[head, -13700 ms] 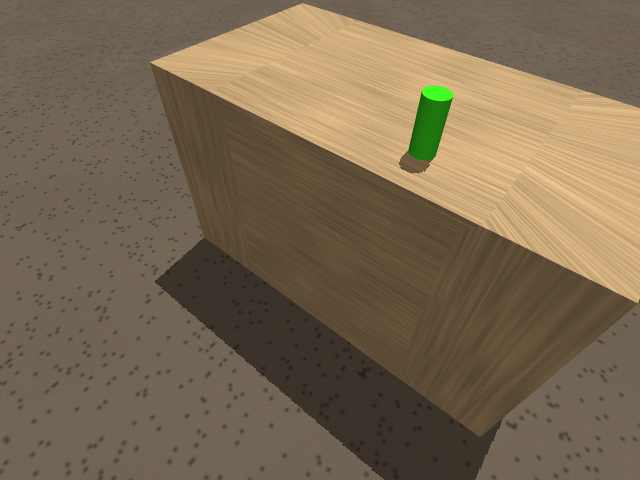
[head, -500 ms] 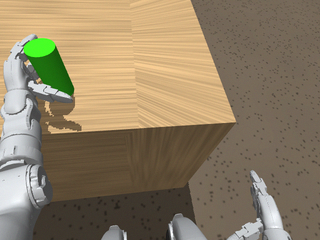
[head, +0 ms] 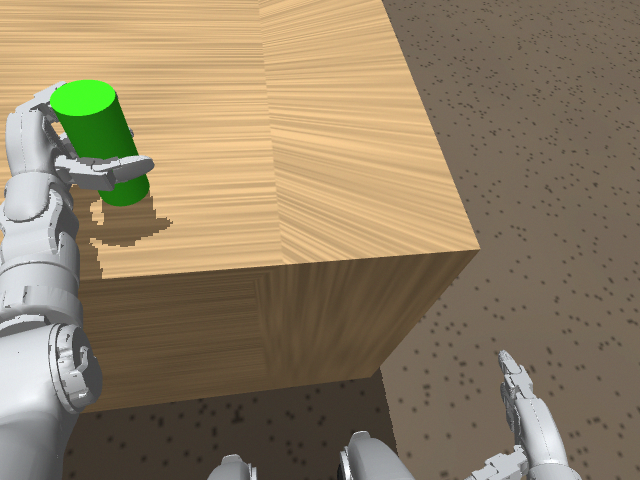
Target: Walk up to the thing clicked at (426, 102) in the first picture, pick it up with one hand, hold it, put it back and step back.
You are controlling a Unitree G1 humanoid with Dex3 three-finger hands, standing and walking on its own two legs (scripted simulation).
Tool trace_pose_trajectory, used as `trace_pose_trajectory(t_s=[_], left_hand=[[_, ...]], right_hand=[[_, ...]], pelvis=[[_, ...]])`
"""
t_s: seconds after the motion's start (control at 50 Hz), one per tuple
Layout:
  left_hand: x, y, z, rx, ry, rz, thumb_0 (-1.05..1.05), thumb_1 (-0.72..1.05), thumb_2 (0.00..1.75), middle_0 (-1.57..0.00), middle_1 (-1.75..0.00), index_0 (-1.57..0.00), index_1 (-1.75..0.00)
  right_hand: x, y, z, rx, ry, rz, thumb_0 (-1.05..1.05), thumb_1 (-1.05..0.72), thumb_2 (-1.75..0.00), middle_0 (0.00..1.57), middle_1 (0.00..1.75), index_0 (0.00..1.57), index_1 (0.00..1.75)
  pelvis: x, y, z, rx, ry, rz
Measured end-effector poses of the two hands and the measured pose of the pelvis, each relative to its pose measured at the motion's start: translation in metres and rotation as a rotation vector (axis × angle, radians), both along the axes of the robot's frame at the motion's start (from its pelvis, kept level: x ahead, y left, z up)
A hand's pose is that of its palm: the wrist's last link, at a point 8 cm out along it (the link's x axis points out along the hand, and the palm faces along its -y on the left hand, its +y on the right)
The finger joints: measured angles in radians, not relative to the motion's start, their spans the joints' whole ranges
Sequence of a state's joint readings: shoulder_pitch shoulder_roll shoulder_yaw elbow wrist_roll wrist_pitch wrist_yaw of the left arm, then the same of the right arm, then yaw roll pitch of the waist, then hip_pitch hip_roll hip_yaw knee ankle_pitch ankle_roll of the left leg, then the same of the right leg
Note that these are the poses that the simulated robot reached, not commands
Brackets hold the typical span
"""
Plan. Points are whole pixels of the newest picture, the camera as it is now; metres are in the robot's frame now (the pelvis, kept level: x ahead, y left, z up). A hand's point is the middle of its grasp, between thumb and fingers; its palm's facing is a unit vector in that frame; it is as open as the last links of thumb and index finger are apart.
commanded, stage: close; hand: left
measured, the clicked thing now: (106, 148) +0.50 +0.20 +0.11
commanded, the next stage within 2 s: settle in 0.06 s
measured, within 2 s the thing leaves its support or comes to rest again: leaves its support in 0.50 s
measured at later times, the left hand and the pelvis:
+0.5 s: hand (104, 154) +0.48 +0.20 +0.12, palm faces +0.15 -0.99 -0.01, open 9.0 cm; pelvis +0.00 -0.01 +0.01, yaw +0 degrees
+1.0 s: hand (87, 125) +0.48 +0.20 +0.16, palm faces +0.15 -0.99 -0.01, open 9.1 cm; pelvis +0.01 +0.00 +0.02, yaw +0 degrees
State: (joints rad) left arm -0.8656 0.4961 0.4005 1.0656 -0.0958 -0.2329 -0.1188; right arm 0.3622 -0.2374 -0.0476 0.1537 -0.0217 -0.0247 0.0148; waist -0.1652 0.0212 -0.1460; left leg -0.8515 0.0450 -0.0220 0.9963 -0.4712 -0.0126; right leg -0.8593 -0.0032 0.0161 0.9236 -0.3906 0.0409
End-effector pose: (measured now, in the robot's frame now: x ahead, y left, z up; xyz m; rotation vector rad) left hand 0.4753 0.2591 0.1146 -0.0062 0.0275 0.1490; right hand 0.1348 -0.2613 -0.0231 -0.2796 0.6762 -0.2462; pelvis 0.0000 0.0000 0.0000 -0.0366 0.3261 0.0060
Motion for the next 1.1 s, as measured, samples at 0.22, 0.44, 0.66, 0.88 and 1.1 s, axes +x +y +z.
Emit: trace_pose_trajectory(t_s=[0.22,0.44,0.66,0.88,1.1], left_hand=[[-0.013,-0.002,-0.005,-0.004,-0.021,0.023,-0.01,-0.31,0.88,-0.9,-0.96,-0.92,-0.95],[-0.021,-0.009,-0.001,0.011,0.036,-0.001,-0.01,-0.34,1.08,-0.83,-1.11,-0.84,-1.11],[-0.022,-0.011,0.02,0.008,0.012,0.009,-0.01,-0.36,1.11,-0.81,-1.15,-0.82,-1.15],[-0.017,-0.007,0.042,0.01,0.018,0.006,-0.01,-0.38,1.14,-0.81,-1.17,-0.83,-1.16],[-0.023,-0.01,0.05,-0.001,0.0,0.002,-0.01,-0.4,1.16,-0.81,-1.18,-0.82,-1.17]], right_hand=[[0.005,-0.003,0.005,0.0,-0.011,0.008,-0.01,0.51,-0.05,0.05,0.05,0.06,0.05],[0.002,-0.005,-0.001,0.023,0.011,-0.017,-0.01,0.51,-0.05,0.05,0.05,0.06,0.05],[0.012,-0.009,0.008,0.01,-0.017,-0.026,-0.01,0.51,-0.06,0.05,0.05,0.06,0.05],[0.011,-0.004,0.0,0.05,0.004,-0.042,-0.01,0.52,-0.06,0.05,0.05,0.06,0.05],[0.009,-0.001,0.0,0.063,0.004,-0.036,-0.01,0.52,-0.05,0.05,0.05,0.06,0.05]], pelvis=[[0.0,-0.003,0.001,0.003,-0.023,0.005],[0.0,-0.006,0.006,0.009,-0.052,0.001],[0.005,-0.008,0.013,0.014,-0.081,0.007],[0.007,-0.004,0.019,0.014,-0.101,0.003],[0.005,-0.005,0.023,0.017,-0.115,0.005]])
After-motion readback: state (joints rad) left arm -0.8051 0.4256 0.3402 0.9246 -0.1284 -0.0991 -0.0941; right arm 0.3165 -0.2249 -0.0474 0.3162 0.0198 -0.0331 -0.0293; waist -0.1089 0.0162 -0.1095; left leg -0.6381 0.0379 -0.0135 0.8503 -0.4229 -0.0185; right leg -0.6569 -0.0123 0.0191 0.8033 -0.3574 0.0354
